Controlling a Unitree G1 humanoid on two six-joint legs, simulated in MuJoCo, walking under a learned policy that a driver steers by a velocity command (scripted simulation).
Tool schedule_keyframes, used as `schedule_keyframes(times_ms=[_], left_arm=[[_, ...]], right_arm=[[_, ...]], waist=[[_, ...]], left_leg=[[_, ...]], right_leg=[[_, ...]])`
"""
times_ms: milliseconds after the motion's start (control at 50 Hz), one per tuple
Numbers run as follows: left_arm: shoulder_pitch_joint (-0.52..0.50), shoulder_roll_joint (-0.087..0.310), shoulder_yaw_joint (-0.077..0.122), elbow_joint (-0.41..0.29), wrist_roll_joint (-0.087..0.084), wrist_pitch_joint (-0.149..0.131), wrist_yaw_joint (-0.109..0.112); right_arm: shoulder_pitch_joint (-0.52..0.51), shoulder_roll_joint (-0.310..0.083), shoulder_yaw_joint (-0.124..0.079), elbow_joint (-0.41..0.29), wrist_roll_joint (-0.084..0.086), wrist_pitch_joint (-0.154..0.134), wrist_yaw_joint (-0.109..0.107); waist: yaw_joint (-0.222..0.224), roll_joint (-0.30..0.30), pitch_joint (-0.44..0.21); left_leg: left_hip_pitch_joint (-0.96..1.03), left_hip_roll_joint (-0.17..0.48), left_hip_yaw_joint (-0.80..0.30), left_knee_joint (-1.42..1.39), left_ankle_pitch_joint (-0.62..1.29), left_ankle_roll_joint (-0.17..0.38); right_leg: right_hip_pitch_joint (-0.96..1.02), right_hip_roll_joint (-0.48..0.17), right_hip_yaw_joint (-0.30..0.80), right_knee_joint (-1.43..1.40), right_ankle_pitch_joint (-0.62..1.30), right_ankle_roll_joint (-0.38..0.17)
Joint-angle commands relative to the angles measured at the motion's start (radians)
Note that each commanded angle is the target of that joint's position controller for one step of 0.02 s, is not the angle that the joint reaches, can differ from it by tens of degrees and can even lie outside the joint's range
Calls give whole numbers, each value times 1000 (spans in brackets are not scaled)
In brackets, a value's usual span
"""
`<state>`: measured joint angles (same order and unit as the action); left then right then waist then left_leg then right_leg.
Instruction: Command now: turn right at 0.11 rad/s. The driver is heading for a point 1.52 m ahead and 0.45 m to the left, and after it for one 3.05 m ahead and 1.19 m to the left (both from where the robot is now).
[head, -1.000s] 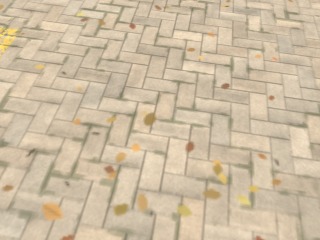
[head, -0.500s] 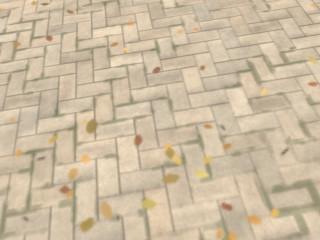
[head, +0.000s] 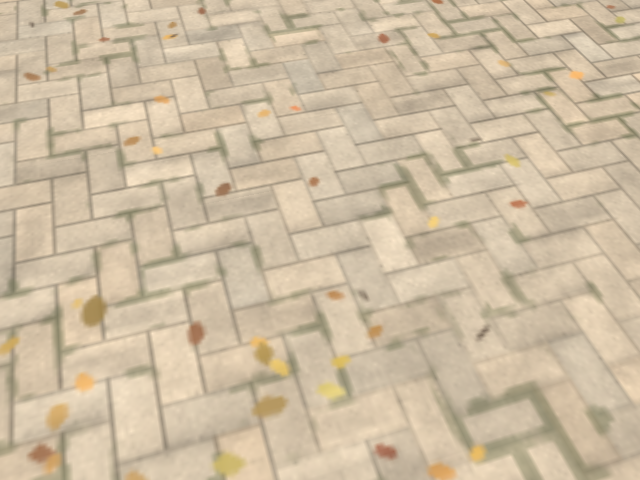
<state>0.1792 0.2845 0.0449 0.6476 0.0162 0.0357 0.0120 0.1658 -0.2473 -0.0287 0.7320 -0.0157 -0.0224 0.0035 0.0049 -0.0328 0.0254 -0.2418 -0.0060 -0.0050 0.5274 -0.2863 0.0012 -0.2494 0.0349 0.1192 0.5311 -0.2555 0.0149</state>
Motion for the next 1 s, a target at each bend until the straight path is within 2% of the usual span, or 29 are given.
schedule_keyframes(times_ms=[20,40,60,120,180,220,240,260,280,300,320,360,420,460,500,520,540,580,600,620,640,660,680,700,720,740,800,880,1000], left_arm=[[-7,104,34,-62,-5,-12,-5],[11,79,26,-50,-2,-14,-6],[12,84,27,-44,-2,-16,-6],[33,81,27,-42,-14,-42,-9],[51,60,22,-45,-27,-88,-18],[84,65,23,-40,-31,-112,-25],[117,83,29,-32,-34,-120,-28],[167,123,40,-18,-38,-125,-33],[232,166,54,-10,-38,-125,-39],[300,178,59,-1,-37,-127,-42],[347,175,59,19,-36,-128,-39],[371,163,54,36,-32,-118,-26],[261,106,28,24,-29,-84,-3],[194,141,35,13,-36,-80,6],[208,195,51,24,-40,-90,2],[207,198,53,30,-44,-95,-1],[205,195,53,36,-44,-98,-3],[223,157,43,45,-33,-101,-5],[238,91,22,25,-6,-102,-3],[368,-22,-7,1,-33,-118,0],[325,90,15,16,-58,-128,-4],[224,139,30,-2,-74,-129,-8],[154,141,27,-9,-58,-129,-5],[130,131,29,-8,-37,-128,-3],[147,121,31,1,-33,-121,-5],[163,107,30,14,-34,-112,-6],[125,83,25,15,-20,-96,-1],[-13,64,17,-15,-15,-110,-6],[-218,32,1,-67,-29,-136,-43]], right_arm=[[-29,-153,-32,-81,-2,-18,3],[-30,-135,-25,-83,-3,-17,4],[-28,-132,-24,-85,2,-13,2],[5,-157,-32,-91,23,-5,-8],[31,-160,-34,-96,33,-25,-9],[5,-147,-31,-113,37,-37,-3],[-23,-127,-26,-132,38,-45,1],[-50,-103,-22,-157,37,-59,5],[-71,-104,-24,-175,34,-74,5],[-116,-128,-28,-191,40,-83,7],[-132,-145,-37,-200,50,-85,8],[-139,-116,-26,-202,47,-84,19],[-170,-76,-5,-208,36,-84,54],[-158,-49,8,-195,27,-83,69],[-126,-104,-12,-181,34,-77,61],[-104,-129,-22,-177,39,-73,54],[-69,-152,-34,-169,39,-70,44],[118,-201,-66,-121,38,-59,21],[279,-251,-80,-99,28,-54,8],[300,-348,-83,-99,1,-57,16],[255,-269,-70,-104,20,-63,21],[191,-224,-57,-102,27,-65,19],[145,-203,-51,-103,19,-66,21],[110,-187,-48,-103,2,-67,27],[86,-163,-42,-104,-7,-71,28],[78,-150,-39,-99,-3,-78,28],[104,-155,-41,-68,14,-94,24],[160,-174,-46,-32,20,-82,10],[277,-193,-46,34,30,-56,-1]], waist=[[-2,84,-66],[0,78,-83],[-8,71,-67],[-15,68,41],[-11,86,75],[9,74,71],[20,20,63],[28,-99,44],[53,-207,32],[98,-231,40],[106,-156,45],[104,-45,11],[66,-55,41],[50,-82,27],[33,-104,14],[14,-102,17],[-14,-95,6],[-112,-57,-97],[-170,69,-218],[-74,406,-327],[-88,302,-254],[-75,204,-110],[-60,100,-49],[-33,79,-32],[-2,106,-35],[11,128,-42],[17,95,-9],[-27,68,25],[-110,67,63]], left_leg=[[8,92,-98,-111,100,34],[13,79,-80,-107,12,32],[11,68,-74,-102,-99,41],[-33,103,-152,-126,-392,106],[-28,156,-243,-144,-423,155],[-59,134,-215,-101,-329,152],[-98,74,-129,-19,-241,124],[-179,-3,-15,132,-130,83],[-335,-42,39,283,-96,48],[-522,-34,-14,441,-294,46],[-683,-6,-45,570,-374,53],[-799,53,-48,641,-283,62],[-632,85,2,408,-95,29],[-353,46,51,228,88,6],[-168,12,57,156,198,-1],[-124,8,50,116,217,8],[-70,-5,56,82,214,24],[170,-19,71,63,180,71],[401,139,-121,62,93,122],[541,382,-718,-203,-219,273],[470,394,-887,-338,-450,287],[356,381,-739,-331,-421,258],[227,337,-587,-313,-258,238],[136,283,-476,-309,-133,225],[81,240,-396,-328,-61,215],[57,221,-347,-351,-19,218],[36,211,-259,-400,80,242],[108,194,-168,-418,209,223],[216,197,-101,-386,298,194]], right_leg=[[44,-44,35,-25,142,-41],[51,-41,30,-42,65,-44],[19,-25,17,-37,-54,-50],[-127,-12,-5,-12,-324,-81],[-169,-26,-13,19,-292,-100],[-113,-41,15,-19,-266,-123],[-56,-65,72,-71,-266,-145],[47,-124,201,-140,-214,-184],[197,-228,402,-199,-105,-255],[317,-328,558,-240,57,-332],[429,-375,592,-219,157,-359],[520,-361,468,-192,243,-317],[328,-273,259,-280,236,-237],[131,-201,121,-325,216,-196],[59,-222,107,-356,182,-185],[64,-233,102,-339,204,-172],[76,-229,82,-286,295,-153],[37,-170,2,-6,501,-104],[-126,-113,-33,315,280,-62],[-370,48,-14,678,-321,-5],[-493,7,46,810,-280,-3],[-550,-56,6,826,-189,-20],[-510,-105,-21,781,-99,-32],[-464,-135,-21,725,-43,-39],[-408,-159,-12,685,-1,-44],[-377,-165,-18,657,23,-42],[-415,-170,-34,566,89,-19],[-494,-167,-48,337,281,8],[-461,-121,-102,64,399,-3]])
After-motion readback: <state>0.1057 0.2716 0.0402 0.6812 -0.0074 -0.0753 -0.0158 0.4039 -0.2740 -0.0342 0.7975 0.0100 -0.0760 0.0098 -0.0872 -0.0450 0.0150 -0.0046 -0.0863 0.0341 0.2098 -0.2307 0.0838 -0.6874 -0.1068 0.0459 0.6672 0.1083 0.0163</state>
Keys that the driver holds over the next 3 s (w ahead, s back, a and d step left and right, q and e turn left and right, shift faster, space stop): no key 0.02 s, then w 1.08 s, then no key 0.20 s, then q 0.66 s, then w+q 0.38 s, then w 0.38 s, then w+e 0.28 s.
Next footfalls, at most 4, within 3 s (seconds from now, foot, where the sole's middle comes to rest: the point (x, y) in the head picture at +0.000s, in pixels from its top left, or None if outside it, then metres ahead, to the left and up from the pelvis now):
0.60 left None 0.33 0.15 -0.77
1.16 right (355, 406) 0.66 -0.06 -0.77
1.64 left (243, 398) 0.68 0.18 -0.77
2.12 right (340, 376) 0.73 -0.03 -0.77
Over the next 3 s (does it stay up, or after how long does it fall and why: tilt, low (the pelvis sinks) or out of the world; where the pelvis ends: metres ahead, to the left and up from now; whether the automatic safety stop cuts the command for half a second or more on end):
stays up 0.93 0.34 0.00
